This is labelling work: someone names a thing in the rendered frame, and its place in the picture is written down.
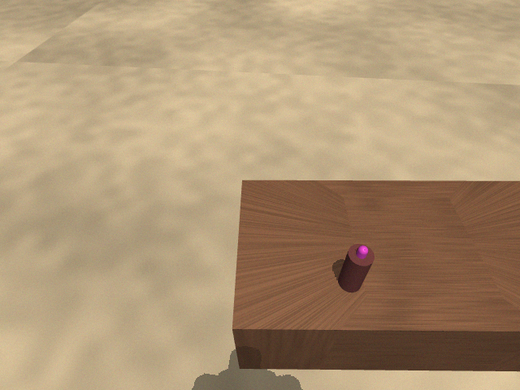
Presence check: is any bottle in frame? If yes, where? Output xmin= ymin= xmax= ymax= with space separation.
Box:
xmin=338 ymin=244 xmax=375 ymax=293

